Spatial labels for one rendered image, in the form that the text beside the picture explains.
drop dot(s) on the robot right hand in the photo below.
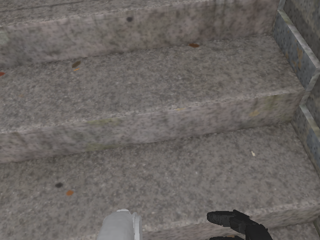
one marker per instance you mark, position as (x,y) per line
(240,223)

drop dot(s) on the robot left thigh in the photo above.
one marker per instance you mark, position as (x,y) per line
(121,225)

